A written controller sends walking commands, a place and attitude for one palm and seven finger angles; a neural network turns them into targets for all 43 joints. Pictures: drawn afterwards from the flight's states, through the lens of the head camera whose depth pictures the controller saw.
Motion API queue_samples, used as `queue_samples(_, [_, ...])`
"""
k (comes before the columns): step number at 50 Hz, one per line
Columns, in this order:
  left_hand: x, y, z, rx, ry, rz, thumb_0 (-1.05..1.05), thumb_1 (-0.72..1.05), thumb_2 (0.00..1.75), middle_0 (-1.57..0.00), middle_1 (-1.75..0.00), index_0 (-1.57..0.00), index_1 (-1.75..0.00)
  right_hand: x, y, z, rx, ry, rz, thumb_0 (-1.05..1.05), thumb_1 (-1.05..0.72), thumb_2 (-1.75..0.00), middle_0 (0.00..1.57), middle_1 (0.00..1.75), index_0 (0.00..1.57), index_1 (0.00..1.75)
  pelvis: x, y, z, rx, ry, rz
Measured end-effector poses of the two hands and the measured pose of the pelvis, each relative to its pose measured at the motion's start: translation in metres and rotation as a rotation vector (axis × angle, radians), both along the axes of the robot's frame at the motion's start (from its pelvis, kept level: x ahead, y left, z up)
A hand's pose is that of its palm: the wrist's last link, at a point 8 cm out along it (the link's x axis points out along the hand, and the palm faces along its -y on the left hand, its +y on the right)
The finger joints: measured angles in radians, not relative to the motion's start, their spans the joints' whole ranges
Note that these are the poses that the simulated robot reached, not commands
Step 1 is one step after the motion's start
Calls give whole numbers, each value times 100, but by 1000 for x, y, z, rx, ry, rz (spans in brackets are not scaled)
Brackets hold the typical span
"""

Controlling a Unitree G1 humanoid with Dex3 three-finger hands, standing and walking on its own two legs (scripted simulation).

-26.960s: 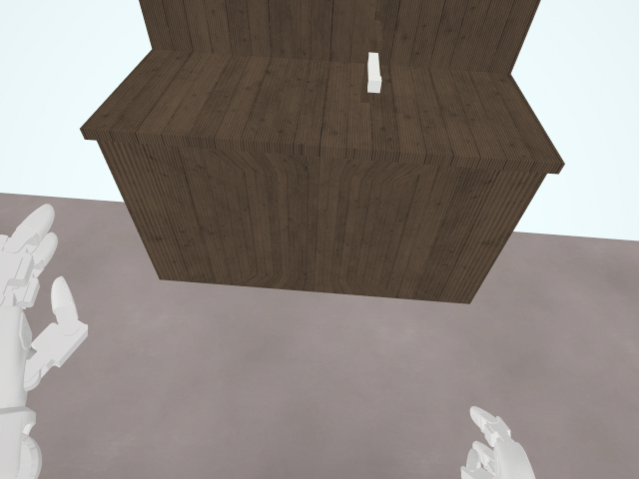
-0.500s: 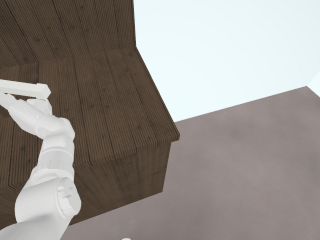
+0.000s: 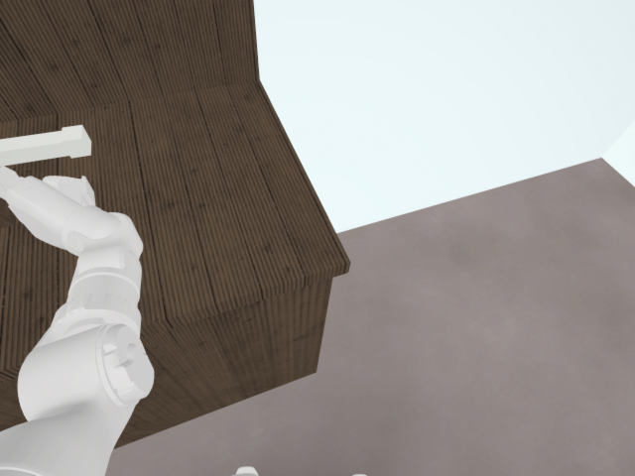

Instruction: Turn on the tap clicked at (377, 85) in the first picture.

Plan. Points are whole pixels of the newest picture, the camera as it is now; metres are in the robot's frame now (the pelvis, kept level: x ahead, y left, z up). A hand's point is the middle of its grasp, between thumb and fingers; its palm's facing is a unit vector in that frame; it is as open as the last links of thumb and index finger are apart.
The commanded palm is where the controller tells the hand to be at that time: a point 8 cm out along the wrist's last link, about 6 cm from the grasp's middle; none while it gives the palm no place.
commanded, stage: lift the hand up off the lever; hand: left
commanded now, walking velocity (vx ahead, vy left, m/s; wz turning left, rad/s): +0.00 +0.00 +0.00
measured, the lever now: (76, 141) +0.53 +0.29 +0.11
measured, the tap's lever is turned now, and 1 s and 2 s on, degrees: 86 86 86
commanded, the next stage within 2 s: none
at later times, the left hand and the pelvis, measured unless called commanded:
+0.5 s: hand (77, 172) +0.47 +0.27 +0.11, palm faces +0.84 -0.54 -0.08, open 7.8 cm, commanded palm +0.41 +0.28 +0.12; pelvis +0.01 +0.00 +0.01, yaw +0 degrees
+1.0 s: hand (68, 170) +0.45 +0.27 +0.13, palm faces +0.82 -0.56 -0.08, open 7.8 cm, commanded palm +0.40 +0.28 +0.14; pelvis +0.02 +0.00 +0.02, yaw +0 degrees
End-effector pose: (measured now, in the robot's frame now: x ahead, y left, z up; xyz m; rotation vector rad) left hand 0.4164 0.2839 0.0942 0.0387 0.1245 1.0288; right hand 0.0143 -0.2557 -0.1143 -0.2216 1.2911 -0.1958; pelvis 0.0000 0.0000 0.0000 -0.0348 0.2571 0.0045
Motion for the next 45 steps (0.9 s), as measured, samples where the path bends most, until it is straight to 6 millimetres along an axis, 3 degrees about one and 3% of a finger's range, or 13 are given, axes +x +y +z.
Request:
queue_samples(6, [-2, 0, 4, 4, -8, -4, 1, 90, 90, -16, -15, -6, -11, -5, 0, 0, 14, 9, -18, 1, -91, -89, 20, 30, 20, 30, 5, -1, 2, 1, -12, -7])
queue_samples(12, [-3, 0, 20, 45, -35, -31, 1, 90, 90, -16, -15, -11, -13, -2, -1, 2, 19, -3, -27, 1, -91, -89, 20, 30, 20, 30, 9, -2, 5, 2, -33, -5])
queue_samples(33, [-9, 0, 28, 0, -11, -34, 1, 90, 90, -16, -15, -15, -15, 46, 2, 10, 22, -84, 2, 1, -91, -89, 20, 30, 20, 30, 19, 2, 14, 10, -71, -3])
queue_samples(45, [-13, 1, 46, 18, -22, -56, 1, 90, 90, -15, -15, -15, -15, 61, 6, 12, 31, -115, 20, 1, -91, -89, 20, 30, 20, 30, 20, 4, 18, 13, -95, 3])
